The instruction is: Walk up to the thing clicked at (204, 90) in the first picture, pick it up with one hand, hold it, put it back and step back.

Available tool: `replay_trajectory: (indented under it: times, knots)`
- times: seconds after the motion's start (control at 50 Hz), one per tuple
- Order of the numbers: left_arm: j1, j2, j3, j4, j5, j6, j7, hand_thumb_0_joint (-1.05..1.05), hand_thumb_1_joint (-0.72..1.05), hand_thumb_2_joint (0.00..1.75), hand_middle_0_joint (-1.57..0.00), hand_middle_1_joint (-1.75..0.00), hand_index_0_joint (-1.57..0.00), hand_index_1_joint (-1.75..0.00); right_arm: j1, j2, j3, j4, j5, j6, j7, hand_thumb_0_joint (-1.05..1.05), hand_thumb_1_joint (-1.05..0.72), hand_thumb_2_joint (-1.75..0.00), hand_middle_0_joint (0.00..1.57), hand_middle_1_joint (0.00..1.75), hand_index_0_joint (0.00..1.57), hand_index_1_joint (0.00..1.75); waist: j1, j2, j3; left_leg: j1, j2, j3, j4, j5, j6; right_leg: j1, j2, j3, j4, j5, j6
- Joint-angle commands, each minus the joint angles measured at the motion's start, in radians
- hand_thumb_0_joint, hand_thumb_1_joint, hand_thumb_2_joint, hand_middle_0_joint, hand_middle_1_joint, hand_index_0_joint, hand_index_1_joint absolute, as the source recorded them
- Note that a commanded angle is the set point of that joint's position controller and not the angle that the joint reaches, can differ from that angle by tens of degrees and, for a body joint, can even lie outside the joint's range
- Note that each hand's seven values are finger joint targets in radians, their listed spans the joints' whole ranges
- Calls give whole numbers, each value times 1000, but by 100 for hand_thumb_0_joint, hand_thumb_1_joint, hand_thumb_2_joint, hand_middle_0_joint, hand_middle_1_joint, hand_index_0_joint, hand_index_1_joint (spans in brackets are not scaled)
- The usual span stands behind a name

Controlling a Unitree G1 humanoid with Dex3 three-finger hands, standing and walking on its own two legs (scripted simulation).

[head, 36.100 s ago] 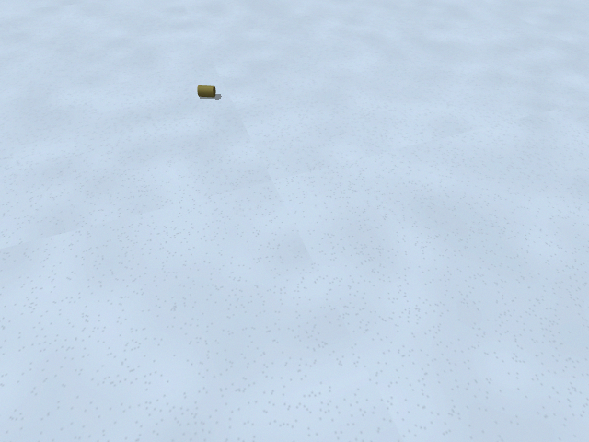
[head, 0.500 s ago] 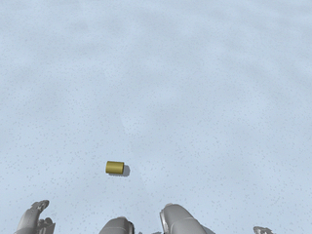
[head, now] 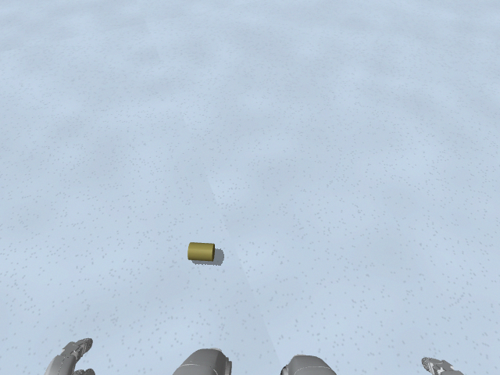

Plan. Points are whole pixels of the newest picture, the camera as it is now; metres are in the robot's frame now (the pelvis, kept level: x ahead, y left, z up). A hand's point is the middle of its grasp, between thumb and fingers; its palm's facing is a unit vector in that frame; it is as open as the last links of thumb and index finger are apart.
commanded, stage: step back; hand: left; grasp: from above
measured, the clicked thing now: (201, 251) +0.58 +0.20 -0.73
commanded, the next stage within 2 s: none
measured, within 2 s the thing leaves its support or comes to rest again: neither
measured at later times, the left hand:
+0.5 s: hand out of the picture -0.08 +0.26 -0.16, palm faces -0.07 -0.91 -0.41, open 7.4 cm
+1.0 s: hand out of the picture -0.20 +0.25 -0.14, palm faces +0.03 -0.92 -0.38, open 7.4 cm
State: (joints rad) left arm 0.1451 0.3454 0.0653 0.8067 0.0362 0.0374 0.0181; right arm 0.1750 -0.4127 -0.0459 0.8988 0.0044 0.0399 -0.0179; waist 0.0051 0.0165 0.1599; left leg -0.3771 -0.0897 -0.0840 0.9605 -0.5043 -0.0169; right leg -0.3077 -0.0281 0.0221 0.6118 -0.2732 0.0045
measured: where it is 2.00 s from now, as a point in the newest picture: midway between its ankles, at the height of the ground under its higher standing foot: outside the picture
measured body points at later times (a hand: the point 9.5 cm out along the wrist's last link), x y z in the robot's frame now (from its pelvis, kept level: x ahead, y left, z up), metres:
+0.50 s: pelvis -0.17 -0.01 -0.01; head -0.12 -0.02 +0.43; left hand -0.08 +0.31 -0.13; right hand -0.04 -0.34 -0.12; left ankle -0.03 +0.11 -0.73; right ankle -0.21 -0.15 -0.73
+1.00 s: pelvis -0.33 -0.02 +0.00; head -0.28 +0.00 +0.44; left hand -0.20 +0.30 -0.12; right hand -0.23 -0.32 -0.11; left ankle -0.29 +0.10 -0.73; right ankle -0.34 -0.16 -0.65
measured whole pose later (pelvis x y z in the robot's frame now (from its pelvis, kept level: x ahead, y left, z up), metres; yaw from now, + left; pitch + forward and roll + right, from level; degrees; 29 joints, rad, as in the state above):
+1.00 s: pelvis -0.33 -0.02 +0.00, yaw +2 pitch -2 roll -1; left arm 0.10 0.39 0.07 0.80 0.01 0.07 0.02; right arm 0.16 -0.36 -0.03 0.88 -0.03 0.03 -0.01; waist -0.01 -0.03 0.17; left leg -0.32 0.00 -0.02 0.62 -0.25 0.02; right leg -0.47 0.09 0.12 1.19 -0.53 -0.01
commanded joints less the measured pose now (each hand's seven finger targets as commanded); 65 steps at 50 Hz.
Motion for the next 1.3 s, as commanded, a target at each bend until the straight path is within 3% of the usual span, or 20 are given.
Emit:
replay_trajectory:
  times: [0.0,0.04,0.08,0.1,0.16,0.32,0.44,0.5,0.56,0.68,0.78,0.8,0.82,0.84,0.92,1.06,1.12,1.16,1.18,1.28]
  knots:
    - [-26,269,70,-108,-16,-7,13,0,90,90,-20,-30,-20,-30,64,-142,-46,-71,-19,-36,-8,0,-90,-90,20,30,20,30,-1,-210,-215,54,62,67,-411,133,25,219,-194,182,-18,484,-185]
    - [-8,232,53,-113,-26,8,3,0,90,90,-20,-30,-20,-30,78,-177,-65,-61,-36,-49,-8,0,-90,-90,20,30,20,30,-8,-89,-223,211,133,-29,-586,400,47,59,-113,137,75,263,-101]
    - [-60,231,64,-124,-26,9,19,0,90,90,-20,-30,-20,-30,25,-357,-100,-97,-36,-46,4,0,-90,-90,20,30,20,30,-59,228,-199,118,491,-456,-640,624,286,-127,121,104,431,-392,-26]
    - [-74,252,73,-109,-17,11,26,0,90,90,-20,-30,-20,-30,9,-323,-96,-92,-39,-49,1,0,-90,-90,20,30,20,30,-54,144,-172,81,479,-433,-626,629,297,-122,126,187,563,-383,-30]
    - [24,231,72,-66,-34,11,19,0,90,90,-20,-30,-20,-30,-81,-222,-63,-115,-38,-50,-12,0,-90,-90,20,30,20,30,19,96,-144,118,354,-190,-570,664,224,-182,130,184,693,-245,-30]
    - [45,215,70,-68,-22,2,0,0,90,90,-20,-30,-20,-30,-12,-218,-71,-131,-32,-40,-16,0,-90,-90,20,30,20,30,-45,130,-213,300,358,-151,-519,604,271,-143,77,102,374,-248,36]
    - [261,225,85,52,-10,-2,-20,0,90,90,-20,-30,-20,-30,-88,-257,-83,-152,-29,-7,-4,0,-90,-90,20,30,20,30,32,181,-238,-9,295,-126,-544,153,142,210,51,-38,-106,-69,-43]
    - [96,436,129,-50,14,-5,-16,0,90,90,-20,-30,-20,-30,-135,-179,-71,-181,-20,-10,-18,0,-90,-90,20,30,20,30,76,-322,-78,-157,7,-38,69,-78,-12,-165,-409,594,-407,-288,-306]
    - [-87,296,91,-91,10,-20,1,0,90,90,-20,-30,-20,-30,-3,-174,-67,-116,-8,-15,-17,0,-90,-90,20,30,20,30,-42,-149,-75,-118,-40,-82,215,49,4,-126,-217,219,-245,102,-191]
    - [28,269,86,-97,11,-17,20,0,90,90,-20,-30,-20,-30,-1,-150,-48,-123,-20,-25,-17,0,-90,-90,20,30,20,30,46,-209,-153,-155,23,-4,-8,-32,-13,224,-239,182,-119,415,-214]
    - [2,262,64,-110,-17,11,14,0,90,90,-20,-30,-20,-30,110,-145,-59,-70,-31,-38,-12,0,-90,-90,20,30,20,30,0,-155,-227,133,62,98,-596,331,25,181,-181,113,80,427,-130]
    - [22,222,49,-117,-20,15,9,0,90,90,-20,-30,-20,-30,103,-198,-74,-72,-43,-41,-16,0,-90,-90,20,30,20,30,13,-55,-239,229,188,-82,-597,448,63,28,-126,91,135,241,-84]
    - [-6,207,42,-140,-31,12,10,0,90,90,-20,-30,-20,-30,38,-339,-97,-96,-35,-34,-5,0,-90,-90,20,30,20,30,10,211,-218,217,418,-360,-594,623,209,-150,63,-51,280,-165,-25]
    - [-86,247,68,-130,-16,14,25,0,90,90,-20,-30,-20,-30,35,-370,-104,-108,-38,-37,-3,0,-90,-90,20,30,20,30,-62,213,-194,62,510,-485,-625,665,332,-103,75,75,493,-410,-12]
    - [27,239,67,-59,-33,20,19,0,90,90,-20,-30,-20,-30,-65,-237,-62,-114,-36,-41,-23,0,-90,-90,20,30,20,30,33,90,-171,116,371,-177,-513,735,255,-163,103,152,685,-258,-23]
    - [35,222,61,-33,-16,-6,-3,0,90,90,-20,-30,-20,-30,-30,-239,-68,-129,-47,-22,-13,0,-90,-90,20,30,20,30,-23,162,-219,208,345,-148,-497,489,244,-51,48,23,188,-233,7]
    - [186,213,62,59,-10,-26,-8,0,90,90,-20,-30,-20,-30,-85,-253,-72,-126,-33,-1,-2,0,-90,-90,20,30,20,30,39,162,-287,124,300,-83,-423,295,174,165,59,-40,-194,-59,-36]
    - [154,359,107,43,17,-40,-3,0,90,90,-20,-30,-20,-30,-73,-121,-35,-152,-23,-7,0,0,-90,-90,20,30,20,30,36,-219,-199,-290,53,13,-141,4,39,244,-212,443,-281,-156,-132]
    - [59,447,117,1,21,-38,2,0,90,90,-20,-30,-20,-30,-140,-162,-52,-155,-26,-2,-16,0,-90,-90,20,30,20,30,84,-276,-144,-162,54,-88,37,-100,3,-82,-412,608,-353,-206,-297]
    - [-19,306,81,-6,14,-63,6,0,90,90,-20,-30,-20,-30,-39,-179,-53,-71,-23,-23,-1,0,-90,-90,20,30,20,30,13,-154,-118,-110,26,-50,147,74,-5,-8,-185,227,-208,-49,-180]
